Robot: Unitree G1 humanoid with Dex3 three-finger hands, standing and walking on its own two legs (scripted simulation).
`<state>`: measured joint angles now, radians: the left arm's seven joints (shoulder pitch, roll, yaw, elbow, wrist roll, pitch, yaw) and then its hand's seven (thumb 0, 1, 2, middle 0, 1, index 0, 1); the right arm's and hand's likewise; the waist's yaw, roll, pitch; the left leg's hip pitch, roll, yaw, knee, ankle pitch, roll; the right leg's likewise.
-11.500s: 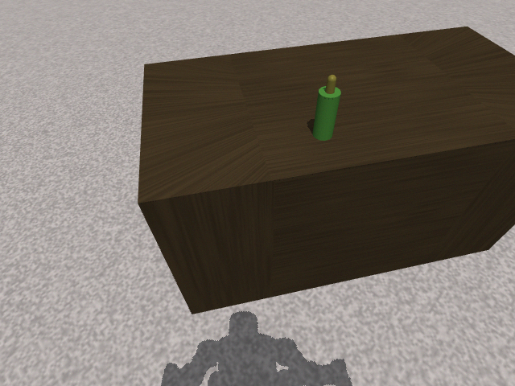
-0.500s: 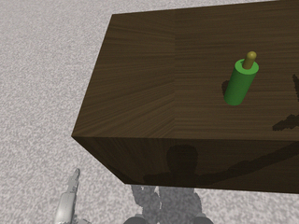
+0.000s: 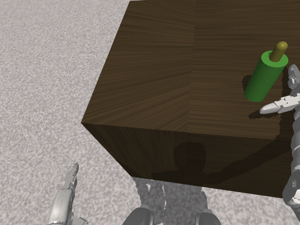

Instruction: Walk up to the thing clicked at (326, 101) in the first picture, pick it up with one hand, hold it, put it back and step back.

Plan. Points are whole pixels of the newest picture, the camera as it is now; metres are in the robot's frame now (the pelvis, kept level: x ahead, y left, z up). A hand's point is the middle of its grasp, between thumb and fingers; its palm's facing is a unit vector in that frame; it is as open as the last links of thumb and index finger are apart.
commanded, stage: close in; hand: right
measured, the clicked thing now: (266, 72) +0.50 -0.21 +0.09
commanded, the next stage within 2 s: rest palm in 0.12 s
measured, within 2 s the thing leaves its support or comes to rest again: leaves its support in 1.64 s
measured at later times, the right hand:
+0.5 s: hand (260, 82) +0.49 -0.20 +0.07, palm faces +0.14 +0.99 +0.04, open 17.1 cm
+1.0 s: hand (260, 79) +0.49 -0.20 +0.07, palm faces +0.14 +0.99 +0.03, open 11.7 cm
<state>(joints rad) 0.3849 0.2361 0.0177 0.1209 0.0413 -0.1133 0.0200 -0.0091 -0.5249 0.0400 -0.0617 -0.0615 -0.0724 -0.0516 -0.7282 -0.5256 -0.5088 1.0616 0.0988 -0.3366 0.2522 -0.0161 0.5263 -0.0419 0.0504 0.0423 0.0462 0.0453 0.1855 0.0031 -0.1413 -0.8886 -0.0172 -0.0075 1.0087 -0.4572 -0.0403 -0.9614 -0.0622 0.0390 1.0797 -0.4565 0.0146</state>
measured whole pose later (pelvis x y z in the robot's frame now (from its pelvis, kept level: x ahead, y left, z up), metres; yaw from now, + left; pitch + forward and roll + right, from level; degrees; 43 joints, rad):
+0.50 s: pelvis +0.00 +0.01 +0.00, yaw +0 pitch +19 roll +3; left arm 0.40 0.24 0.04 0.06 0.03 -0.06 -0.01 -0.01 -0.57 0.08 -0.06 -0.05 -0.05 -0.06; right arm -0.76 -0.44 -0.46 1.04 0.07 -0.33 0.15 -0.01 0.47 -0.03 0.11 0.04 0.10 0.05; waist 0.18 0.00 -0.14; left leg -0.89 -0.02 -0.01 1.02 -0.47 -0.03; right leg -0.95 -0.06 0.04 1.07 -0.46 0.02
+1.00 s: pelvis +0.00 +0.00 +0.00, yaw +0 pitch +19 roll +3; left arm 0.39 0.24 0.04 0.05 0.03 -0.04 -0.02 -0.01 -0.53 0.05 -0.05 -0.06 -0.06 -0.05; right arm -0.77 -0.45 -0.46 1.07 0.06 -0.34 0.13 -0.01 0.32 -0.31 0.80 0.54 0.80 0.55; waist 0.19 0.00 -0.14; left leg -0.88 -0.02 -0.02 1.01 -0.46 -0.04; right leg -0.94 -0.06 0.03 1.06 -0.46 0.02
